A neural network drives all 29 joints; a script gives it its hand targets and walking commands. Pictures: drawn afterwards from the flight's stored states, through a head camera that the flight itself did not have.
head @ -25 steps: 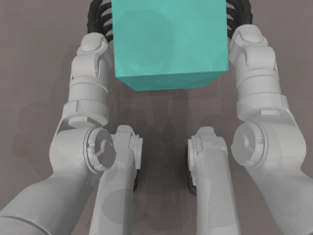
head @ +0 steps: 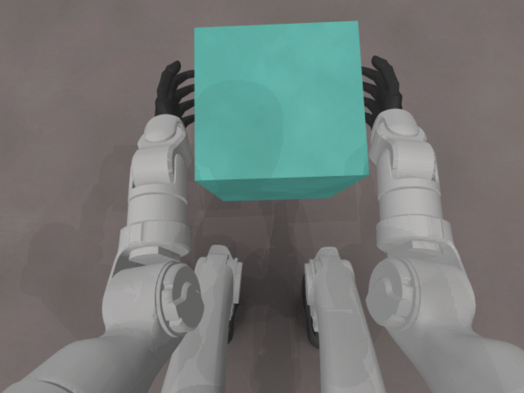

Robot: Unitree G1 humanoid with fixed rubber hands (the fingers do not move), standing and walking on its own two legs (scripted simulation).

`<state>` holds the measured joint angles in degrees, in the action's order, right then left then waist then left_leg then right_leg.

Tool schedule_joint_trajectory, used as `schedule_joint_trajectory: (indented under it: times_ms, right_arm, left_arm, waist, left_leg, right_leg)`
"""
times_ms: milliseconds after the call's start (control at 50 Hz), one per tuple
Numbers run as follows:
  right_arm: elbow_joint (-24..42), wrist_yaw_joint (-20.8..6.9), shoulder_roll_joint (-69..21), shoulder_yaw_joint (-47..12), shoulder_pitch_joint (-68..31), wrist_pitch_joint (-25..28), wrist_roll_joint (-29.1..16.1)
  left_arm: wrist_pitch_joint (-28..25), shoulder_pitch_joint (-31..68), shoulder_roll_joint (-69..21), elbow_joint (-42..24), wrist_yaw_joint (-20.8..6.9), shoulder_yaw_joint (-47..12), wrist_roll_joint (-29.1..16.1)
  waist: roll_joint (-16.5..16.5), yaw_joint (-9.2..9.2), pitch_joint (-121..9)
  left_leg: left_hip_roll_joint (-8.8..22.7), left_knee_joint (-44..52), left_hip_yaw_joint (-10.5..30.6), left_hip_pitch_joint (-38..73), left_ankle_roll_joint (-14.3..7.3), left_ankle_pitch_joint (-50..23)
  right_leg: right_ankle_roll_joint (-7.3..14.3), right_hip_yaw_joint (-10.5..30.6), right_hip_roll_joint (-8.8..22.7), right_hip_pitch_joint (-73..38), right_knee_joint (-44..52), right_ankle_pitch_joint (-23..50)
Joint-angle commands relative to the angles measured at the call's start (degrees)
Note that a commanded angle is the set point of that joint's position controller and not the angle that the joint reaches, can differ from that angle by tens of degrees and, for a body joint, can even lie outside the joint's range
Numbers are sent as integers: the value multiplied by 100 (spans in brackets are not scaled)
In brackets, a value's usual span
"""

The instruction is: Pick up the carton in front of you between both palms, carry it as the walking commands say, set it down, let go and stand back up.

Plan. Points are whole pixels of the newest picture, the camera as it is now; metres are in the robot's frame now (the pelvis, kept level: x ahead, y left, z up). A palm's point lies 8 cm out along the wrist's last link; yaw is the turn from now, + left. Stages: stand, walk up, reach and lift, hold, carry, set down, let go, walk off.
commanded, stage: reach and lift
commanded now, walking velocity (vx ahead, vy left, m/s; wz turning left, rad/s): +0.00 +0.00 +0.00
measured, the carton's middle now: (276, 130) +0.49 +0.00 -0.12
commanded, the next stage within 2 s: hold in 1.98 s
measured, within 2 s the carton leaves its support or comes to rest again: neither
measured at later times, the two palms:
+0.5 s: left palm (111, 101) +0.42 +0.15 +0.12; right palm (451, 100) +0.43 -0.15 +0.11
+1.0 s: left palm out of the picture +0.38 +0.15 +0.26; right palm out of the picture +0.38 -0.15 +0.25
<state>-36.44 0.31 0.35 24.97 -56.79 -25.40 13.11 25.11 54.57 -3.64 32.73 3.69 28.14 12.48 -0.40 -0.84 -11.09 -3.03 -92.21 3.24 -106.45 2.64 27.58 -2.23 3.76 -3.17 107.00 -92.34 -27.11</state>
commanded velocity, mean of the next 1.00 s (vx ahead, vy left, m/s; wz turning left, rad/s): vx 0.00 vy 0.00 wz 0.00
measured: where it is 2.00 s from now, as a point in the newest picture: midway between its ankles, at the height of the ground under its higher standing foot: (270, 320)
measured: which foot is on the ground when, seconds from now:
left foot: down 0.00-1.00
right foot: down 0.00-1.00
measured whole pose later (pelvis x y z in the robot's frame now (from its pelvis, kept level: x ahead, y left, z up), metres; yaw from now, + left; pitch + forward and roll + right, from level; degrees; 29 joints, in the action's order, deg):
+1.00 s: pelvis +0.08 +0.00 +0.23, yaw +0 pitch +1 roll +0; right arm -21.4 0.0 -8.9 15.6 -16.1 -32.1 14.6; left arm 32.0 16.4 -9.0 21.6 0.5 16.0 14.5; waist -0.1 0.0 -3.9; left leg -1.0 -29.2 4.1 -16.3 0.7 13.8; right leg -0.8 4.1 -0.9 16.5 -29.0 -13.4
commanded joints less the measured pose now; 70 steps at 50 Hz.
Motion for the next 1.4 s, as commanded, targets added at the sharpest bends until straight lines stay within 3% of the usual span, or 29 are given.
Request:
schedule_joint_trajectory:
  times_ms: [0,240,560,780,900,1080,1200,1380]
  right_arm:
    - [-237,-1475,-6528,-3201,-3382,117,-1131]
    - [-236,-1334,-6672,-3104,-2024,318,-785]
    - [358,-1379,-6808,-3764,-328,297,-827]
    - [942,-1387,-6648,-4082,866,-69,-868]
    - [1456,-1387,-6518,-4357,1253,-460,-1018]
    - [1158,-1504,-6315,-3655,1024,-816,-716]
    - [1305,-1541,-6476,-3782,507,-773,-786]
    - [1449,-1483,-6401,-3853,707,-846,-780]
  left_arm:
    - [-91,3626,-6162,373,-1673,-3453,-1103]
    - [-273,2309,-6303,496,-1690,-3451,-843]
    - [-251,494,-6450,70,-1718,-3984,-775]
    - [130,-678,-6322,-525,-1699,-4401,-850]
    - [508,-1113,-6245,-984,-1711,-4652,-969]
    - [854,-869,-6014,-696,-1826,-3962,-653]
    - [801,-327,-6145,-856,-1869,-4075,-715]
    - [868,-509,-6014,-988,-1847,-4123,-700]
  waist:
    - [294,-50,-5729]
    - [120,30,-4453]
    - [88,24,-3131]
    - [3,77,-1886]
    - [12,72,-1121]
    - [-1,80,199]
    - [11,80,-180]
    - [54,76,-306]
  left_leg:
    - [-690,1206,-683,3361,-65,-1357]
    - [-677,2515,-421,4478,-136,-1209]
    - [-490,4422,-58,6971,-221,-1933]
    - [-337,5830,66,8766,-202,-2777]
    - [-255,6559,108,9581,-214,-2787]
    - [-199,7072,19,9623,-285,-1473]
    - [-198,7017,7,9786,-300,-1511]
    - [-219,7110,-21,10030,-262,-1862]
  right_leg:
    - [27,-675,-652,-3878,1213,1444]
    - [115,-375,-623,-5050,2549,1304]
    - [192,-39,-461,-7273,4419,1984]
    - [201,28,-335,-8923,5817,2736]
    - [200,27,-273,-9717,6548,2716]
    - [280,-55,-206,-9749,7038,1459]
    - [265,-54,-203,-9968,6990,1507]
    - [225,-45,-210,-10227,7096,1871]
